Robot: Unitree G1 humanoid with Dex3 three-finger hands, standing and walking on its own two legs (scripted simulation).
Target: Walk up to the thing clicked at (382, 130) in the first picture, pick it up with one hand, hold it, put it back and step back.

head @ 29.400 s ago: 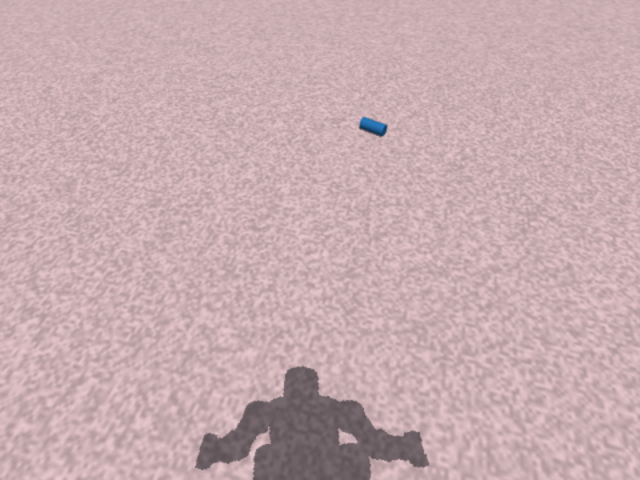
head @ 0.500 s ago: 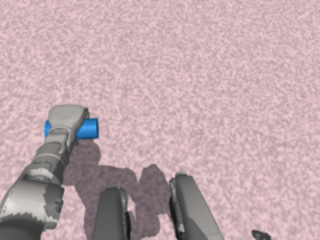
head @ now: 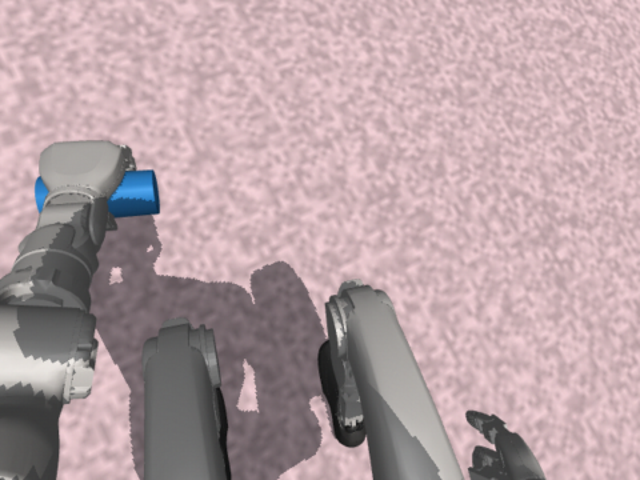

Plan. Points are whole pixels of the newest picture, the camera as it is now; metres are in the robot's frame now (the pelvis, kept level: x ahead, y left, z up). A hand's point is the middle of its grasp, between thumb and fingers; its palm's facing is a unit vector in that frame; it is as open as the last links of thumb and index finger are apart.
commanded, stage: crouch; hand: left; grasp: from above
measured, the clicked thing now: (102, 195) +0.50 +0.20 -0.18
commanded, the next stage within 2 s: lower in 0.94 s
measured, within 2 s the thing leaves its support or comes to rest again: neither
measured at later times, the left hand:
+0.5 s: hand (120, 199) +0.51 +0.19 -0.23, palm faces -0.46 +0.02 -0.89, open 9.1 cm
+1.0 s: hand (124, 196) +0.52 +0.19 -0.26, palm faces -0.46 +0.03 -0.89, open 9.1 cm
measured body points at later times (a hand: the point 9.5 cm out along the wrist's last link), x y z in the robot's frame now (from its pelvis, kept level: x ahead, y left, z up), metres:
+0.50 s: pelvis -0.01 +0.01 -0.06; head +0.24 +0.05 +0.31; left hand +0.53 +0.19 -0.17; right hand -0.01 -0.27 -0.16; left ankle +0.06 +0.13 -0.40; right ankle +0.09 -0.14 -0.40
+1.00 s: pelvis -0.01 +0.00 -0.09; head +0.25 +0.05 +0.27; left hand +0.54 +0.19 -0.21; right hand -0.02 -0.26 -0.19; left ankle +0.06 +0.13 -0.40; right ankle +0.09 -0.14 -0.40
